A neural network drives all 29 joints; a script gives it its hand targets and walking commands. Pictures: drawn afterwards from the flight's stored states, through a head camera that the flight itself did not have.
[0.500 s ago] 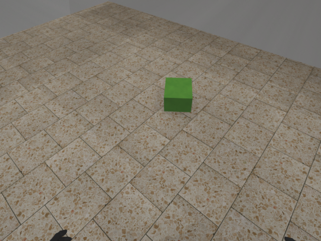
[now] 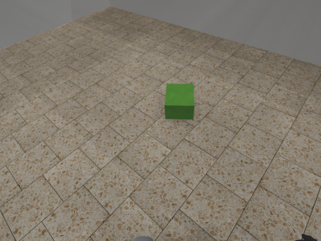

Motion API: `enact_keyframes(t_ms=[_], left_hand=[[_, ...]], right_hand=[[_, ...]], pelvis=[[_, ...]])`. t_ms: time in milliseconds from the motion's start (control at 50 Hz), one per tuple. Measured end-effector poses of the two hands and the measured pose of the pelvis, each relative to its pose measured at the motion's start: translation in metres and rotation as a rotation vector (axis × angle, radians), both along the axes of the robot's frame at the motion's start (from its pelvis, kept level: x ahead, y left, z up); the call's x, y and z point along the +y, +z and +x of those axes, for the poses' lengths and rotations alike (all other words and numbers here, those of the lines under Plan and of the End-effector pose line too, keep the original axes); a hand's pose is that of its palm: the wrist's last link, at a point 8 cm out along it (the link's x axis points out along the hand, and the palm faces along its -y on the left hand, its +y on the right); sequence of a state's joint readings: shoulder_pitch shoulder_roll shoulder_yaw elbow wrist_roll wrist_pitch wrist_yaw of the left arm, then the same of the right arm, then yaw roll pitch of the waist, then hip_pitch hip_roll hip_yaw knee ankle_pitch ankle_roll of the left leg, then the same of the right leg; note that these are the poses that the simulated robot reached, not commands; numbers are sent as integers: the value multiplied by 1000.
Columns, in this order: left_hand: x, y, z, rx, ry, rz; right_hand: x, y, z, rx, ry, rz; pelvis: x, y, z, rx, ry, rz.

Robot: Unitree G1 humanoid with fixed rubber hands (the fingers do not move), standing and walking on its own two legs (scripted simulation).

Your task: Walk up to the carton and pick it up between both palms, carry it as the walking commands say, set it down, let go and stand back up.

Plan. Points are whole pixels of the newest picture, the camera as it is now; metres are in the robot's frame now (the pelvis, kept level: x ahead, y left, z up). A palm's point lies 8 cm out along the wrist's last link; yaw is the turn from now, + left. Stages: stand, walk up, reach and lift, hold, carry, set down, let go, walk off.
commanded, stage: walk up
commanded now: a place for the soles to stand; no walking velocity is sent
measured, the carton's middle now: (179, 101) +1.33 -0.02 -0.69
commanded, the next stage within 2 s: none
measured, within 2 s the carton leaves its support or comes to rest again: neither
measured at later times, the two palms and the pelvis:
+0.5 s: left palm (66, 179) +0.30 +0.34 -0.07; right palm (310, 207) +0.24 -0.35 -0.08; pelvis +0.19 +0.01 -0.01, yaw -3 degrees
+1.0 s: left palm (78, 143) +0.45 +0.37 -0.10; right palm (270, 131) +0.48 -0.31 -0.06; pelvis +0.38 +0.03 -0.01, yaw +0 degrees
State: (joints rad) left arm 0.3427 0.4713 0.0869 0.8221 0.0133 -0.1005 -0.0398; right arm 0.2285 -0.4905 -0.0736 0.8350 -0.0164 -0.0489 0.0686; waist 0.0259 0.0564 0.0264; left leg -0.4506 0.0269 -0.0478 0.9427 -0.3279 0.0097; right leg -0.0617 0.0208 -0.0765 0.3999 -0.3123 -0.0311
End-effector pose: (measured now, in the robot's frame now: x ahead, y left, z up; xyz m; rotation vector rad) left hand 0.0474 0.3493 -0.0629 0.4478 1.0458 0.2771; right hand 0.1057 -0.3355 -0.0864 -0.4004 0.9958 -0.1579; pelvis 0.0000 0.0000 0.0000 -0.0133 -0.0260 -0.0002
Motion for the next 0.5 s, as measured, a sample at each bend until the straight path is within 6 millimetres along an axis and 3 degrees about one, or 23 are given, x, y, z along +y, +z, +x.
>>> enact_keyframes(t_ms=[120, 200, 240, 300, 440, 500], left_hand=[[3, -11, 12, 56, 33, -20], [13, -31, 50, 53, 22, -34], [11, -37, 79, 27, -6, -48], [5, -35, 125, -14, -66, -69], [-5, -16, 214, -30, -160, -72], [-9, -7, 250, -54, -175, -44]], right_hand=[[36, 8, 107, -104, 111, 43], [52, 12, 165, -203, 144, 15], [51, 13, 171, -227, 112, 6], [41, 17, 163, -206, 46, -6], [6, 19, 133, -86, -54, -44], [-10, 10, 134, -38, -86, -40]], pelvis=[[7, -5, 43, -8, 5, -11], [19, -21, 80, -14, -9, -1], [23, -24, 93, -18, -15, 12], [24, -20, 114, -19, -30, 29], [17, -8, 165, -6, -45, 20], [8, -9, 190, -5, -44, 16]])
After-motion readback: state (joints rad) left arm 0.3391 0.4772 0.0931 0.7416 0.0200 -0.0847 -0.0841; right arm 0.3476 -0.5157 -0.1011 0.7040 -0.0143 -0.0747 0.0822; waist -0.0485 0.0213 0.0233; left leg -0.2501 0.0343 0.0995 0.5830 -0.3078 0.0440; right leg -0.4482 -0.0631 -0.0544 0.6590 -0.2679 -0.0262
